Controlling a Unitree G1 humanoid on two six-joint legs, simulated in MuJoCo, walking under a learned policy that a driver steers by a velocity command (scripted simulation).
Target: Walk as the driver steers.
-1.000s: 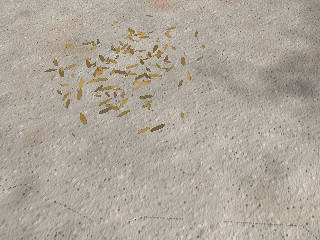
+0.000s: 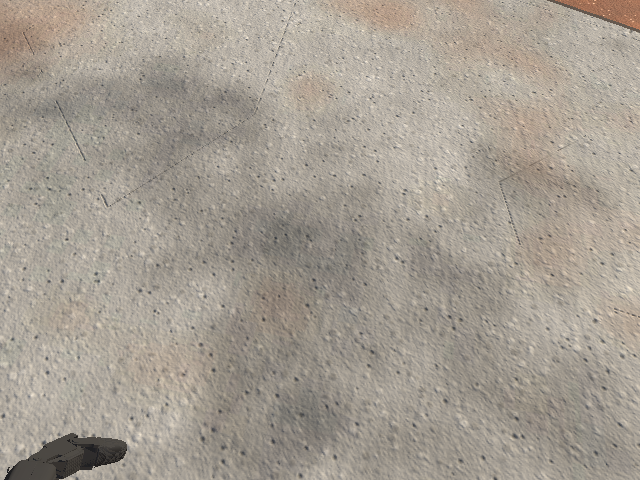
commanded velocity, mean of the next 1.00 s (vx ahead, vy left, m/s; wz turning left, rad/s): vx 1.00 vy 0.00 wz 0.71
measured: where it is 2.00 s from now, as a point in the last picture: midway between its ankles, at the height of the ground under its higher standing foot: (49, 135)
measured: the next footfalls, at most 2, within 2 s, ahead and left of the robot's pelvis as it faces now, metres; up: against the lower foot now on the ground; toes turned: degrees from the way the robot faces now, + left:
right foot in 0.16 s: +0.34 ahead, -0.10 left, +0.00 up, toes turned +3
left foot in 0.60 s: +0.73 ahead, +0.15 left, +0.00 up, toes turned +28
